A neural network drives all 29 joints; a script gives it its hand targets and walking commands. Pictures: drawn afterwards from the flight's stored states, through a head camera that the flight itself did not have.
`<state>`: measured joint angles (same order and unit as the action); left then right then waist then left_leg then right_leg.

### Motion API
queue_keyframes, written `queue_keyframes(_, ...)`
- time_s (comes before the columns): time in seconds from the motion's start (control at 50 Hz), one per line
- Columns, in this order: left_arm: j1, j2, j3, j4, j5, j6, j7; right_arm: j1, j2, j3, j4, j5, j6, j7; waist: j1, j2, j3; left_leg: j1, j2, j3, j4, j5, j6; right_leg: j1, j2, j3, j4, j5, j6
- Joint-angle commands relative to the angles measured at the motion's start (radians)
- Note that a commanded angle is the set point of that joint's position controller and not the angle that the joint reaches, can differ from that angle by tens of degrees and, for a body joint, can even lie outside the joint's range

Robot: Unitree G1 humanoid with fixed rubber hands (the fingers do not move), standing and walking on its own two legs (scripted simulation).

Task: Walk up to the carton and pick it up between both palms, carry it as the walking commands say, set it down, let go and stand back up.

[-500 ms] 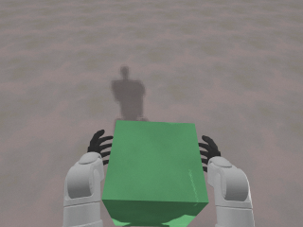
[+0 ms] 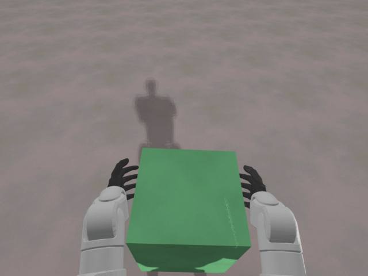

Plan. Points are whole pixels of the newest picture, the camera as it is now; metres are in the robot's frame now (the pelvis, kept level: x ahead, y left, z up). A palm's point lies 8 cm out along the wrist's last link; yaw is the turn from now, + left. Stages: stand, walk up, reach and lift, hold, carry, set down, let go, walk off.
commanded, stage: carry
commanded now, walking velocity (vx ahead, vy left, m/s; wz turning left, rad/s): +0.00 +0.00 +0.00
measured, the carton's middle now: (185, 214) +0.28 +0.01 -0.02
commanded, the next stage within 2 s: none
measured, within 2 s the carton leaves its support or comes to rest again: neither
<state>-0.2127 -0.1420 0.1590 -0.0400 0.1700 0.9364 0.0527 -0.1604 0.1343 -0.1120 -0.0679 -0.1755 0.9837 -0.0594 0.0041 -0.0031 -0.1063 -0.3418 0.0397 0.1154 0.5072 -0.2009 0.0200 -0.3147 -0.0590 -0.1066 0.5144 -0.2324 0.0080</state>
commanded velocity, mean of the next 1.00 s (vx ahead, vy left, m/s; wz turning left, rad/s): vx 0.00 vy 0.00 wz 0.00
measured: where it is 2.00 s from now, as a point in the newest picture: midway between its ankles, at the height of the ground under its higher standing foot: outside the picture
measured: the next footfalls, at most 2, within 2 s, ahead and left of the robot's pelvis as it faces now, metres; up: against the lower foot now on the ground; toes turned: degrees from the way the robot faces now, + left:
none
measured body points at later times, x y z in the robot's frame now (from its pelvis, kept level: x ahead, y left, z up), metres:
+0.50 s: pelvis +0.02 +0.01 +0.00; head +0.00 +0.01 +0.45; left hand +0.32 +0.16 +0.06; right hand +0.30 -0.14 +0.05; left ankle +0.04 +0.11 -0.74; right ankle +0.02 -0.12 -0.74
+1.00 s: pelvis +0.03 +0.01 +0.00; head +0.02 +0.02 +0.45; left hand +0.33 +0.16 +0.07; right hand +0.31 -0.14 +0.06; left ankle +0.04 +0.11 -0.74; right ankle +0.02 -0.12 -0.74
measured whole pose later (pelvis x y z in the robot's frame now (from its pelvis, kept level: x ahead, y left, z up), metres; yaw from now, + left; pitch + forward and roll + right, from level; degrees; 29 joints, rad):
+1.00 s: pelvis +0.03 +0.01 +0.00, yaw +0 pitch +2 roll +0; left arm -0.19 -0.14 0.14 -0.13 0.12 0.95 0.08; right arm -0.13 0.13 -0.10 -0.16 -0.14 0.99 -0.08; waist 0.00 -0.01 -0.08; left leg -0.31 0.04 0.13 0.54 -0.27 0.03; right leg -0.27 -0.08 -0.11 0.53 -0.29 0.03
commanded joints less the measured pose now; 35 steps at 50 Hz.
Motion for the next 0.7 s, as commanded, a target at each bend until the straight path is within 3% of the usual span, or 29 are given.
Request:
queue_keyframes(0.0,-0.361,-0.802,-0.578,-0.068,-0.292,-0.01,-0.202,-0.486,0.797,0.531,-0.118,0.288,-0.063,0.185,-0.001,0.014,-0.189,0.109,0.106,-0.091,-0.069,0.075,0.014,0.047,-0.098,0.086,-0.073,0.079,-0.023)
queue_keyframes(0.08,-0.334,-0.801,-0.581,-0.069,-0.29,0.002,-0.196,-0.483,0.781,0.537,-0.15,0.291,-0.058,0.179,-0.001,0.006,-0.202,0.102,0.114,-0.096,-0.068,0.099,0.016,0.075,-0.097,0.079,-0.059,0.096,-0.019)
queue_keyframes(0.12,-0.299,-0.775,-0.536,0.006,-0.25,-0.007,-0.194,-0.441,0.758,0.49,-0.063,0.25,-0.064,0.18,-0.001,0.006,-0.205,0.117,0.112,-0.092,-0.061,0.103,0.018,0.066,-0.098,0.079,-0.06,0.097,-0.017)
queue_keyframes(0.14,-0.335,-0.8,-0.598,-0.105,-0.304,-0.002,-0.193,-0.461,0.781,0.548,-0.159,0.3,-0.056,0.18,-0.001,0.014,-0.191,0.105,0.113,-0.094,-0.067,0.099,0.017,0.069,-0.098,0.079,-0.058,0.094,-0.016)
queue_keyframes(0.16,-0.309,-0.778,-0.526,0.023,-0.245,-0.006,-0.194,-0.445,0.754,0.474,-0.041,0.243,-0.063,0.18,0.0,0.02,-0.19,0.098,0.111,-0.092,-0.068,0.094,0.016,0.073,-0.095,0.076,-0.055,0.096,-0.017)
queue_keyframes(0.2,-0.35,-0.808,-0.609,-0.129,-0.315,-0.002,-0.193,-0.486,0.783,0.56,-0.193,0.309,-0.059,0.179,-0.001,0.005,-0.183,0.097,0.115,-0.097,-0.07,0.101,0.017,0.073,-0.096,0.075,-0.057,0.087,-0.015)
queue_keyframes(0.22,-0.323,-0.795,-0.55,-0.018,-0.271,0.003,-0.194,-0.467,0.771,0.505,-0.087,0.268,-0.055,0.178,-0.001,-0.001,-0.195,0.102,0.113,-0.093,-0.066,0.102,0.017,0.076,-0.096,0.076,-0.06,0.09,-0.015)
queue_keyframes(0.24,-0.325,-0.797,-0.578,-0.073,-0.293,0.002,-0.194,-0.465,0.776,0.534,-0.143,0.29,-0.057,0.178,-0.002,0.002,-0.204,0.117,0.114,-0.094,-0.059,0.115,0.019,0.078,-0.097,0.081,-0.055,0.111,-0.016)
queue_keyframes(0.26,-0.317,-0.796,-0.568,-0.05,-0.284,0.006,-0.193,-0.474,0.776,0.528,-0.134,0.283,-0.055,0.177,-0.002,-0.002,-0.205,0.118,0.111,-0.086,-0.051,0.132,0.016,0.082,-0.1,0.079,-0.056,0.127,-0.016)
queue_keyframes(0.28,-0.3,-0.781,-0.53,0.016,-0.251,-0.005,-0.195,-0.431,0.755,0.481,-0.046,0.241,-0.062,0.179,-0.002,-0.005,-0.204,0.117,0.108,-0.089,-0.052,0.132,0.015,0.082,-0.1,0.077,-0.056,0.127,-0.016)
queue_keyframes(0.32,-0.306,-0.773,-0.516,0.026,-0.239,-0.037,-0.195,-0.439,0.746,0.47,-0.043,0.231,-0.095,0.18,-0.003,-0.002,-0.2,0.113,0.108,-0.084,-0.049,0.121,0.014,0.087,-0.1,0.079,-0.055,0.133,-0.015)
queue_keyframes(0.42,-0.328,-0.817,-0.621,-0.138,-0.33,0.02,-0.186,-0.478,0.786,0.578,-0.222,0.325,-0.042,0.169,-0.001,0.002,-0.233,0.128,0.111,-0.089,-0.038,0.151,0.019,0.106,-0.099,0.079,-0.039,0.156,-0.016)
queue_keyframes(0.48,-0.264,-0.751,-0.498,0.061,-0.216,-0.005,-0.192,-0.385,0.718,0.441,0.007,0.205,-0.061,0.181,-0.001,0.012,-0.202,0.124,0.113,-0.087,-0.04,0.162,0.018,0.1,-0.1,0.073,-0.042,0.165,-0.014)
queue_keyframes(0.5,-0.27,-0.752,-0.483,0.085,-0.205,-0.036,-0.195,-0.412,0.716,0.431,0.016,0.194,-0.093,0.184,-0.002,-0.002,-0.184,0.115,0.11,-0.087,-0.048,0.138,0.017,0.087,-0.098,0.073,-0.049,0.139,-0.011)
queue_keyframes(0.54,-0.359,-0.785,-0.545,-0.04,-0.27,-0.055,-0.193,-0.482,0.755,0.492,-0.097,0.253,-0.11,0.18,-0.001,0.006,-0.149,0.102,0.108,-0.086,-0.06,0.106,0.016,0.064,-0.097,0.077,-0.059,0.091,-0.011)
queue_keyframes(0.6,-0.372,-0.845,-0.675,-0.235,-0.383,0.032,-0.184,-0.519,0.816,0.631,-0.309,0.375,-0.029,0.167,-0.001,0.002,-0.205,0.118,0.115,-0.097,-0.057,0.131,0.023,0.097,-0.093,0.072,-0.045,0.113,-0.009)
queue_keyframes(0.62,-0.303,-0.826,-0.626,-0.116,-0.334,0.058,-0.183,-0.463,0.79,0.58,-0.205,0.332,-0.004,0.168,0.0,0.01,-0.234,0.136,0.116,-0.094,-0.042,0.173,0.026,0.11,-0.096,0.072,-0.032,0.155,-0.011)
queue_keyframes(0.64,-0.231,-0.762,-0.525,0.043,-0.242,0.042,-0.187,-0.389,0.726,0.477,-0.039,0.239,-0.021,0.174,-0.001,0.016,-0.24,0.148,0.119,-0.09,-0.036,0.207,0.023,0.117,-0.096,0.063,-0.026,0.181,-0.01)
queue_keyframes(0.66,-0.244,-0.754,-0.51,0.049,-0.226,0.008,-0.192,-0.377,0.715,0.452,-0.014,0.212,-0.052,0.18,-0.001,0.0,-0.219,0.137,0.117,-0.087,-0.034,0.198,0.022,0.113,-0.096,0.069,-0.034,0.187,-0.01)
queue_keyframes(0.68,-0.238,-0.732,-0.452,0.135,-0.175,-0.04,-0.196,-0.38,0.685,0.395,0.062,0.161,-0.097,0.185,-0.001,0.011,-0.199,0.127,0.109,-0.08,-0.035,0.183,0.017,0.103,-0.099,0.069,-0.036,0.186,-0.009)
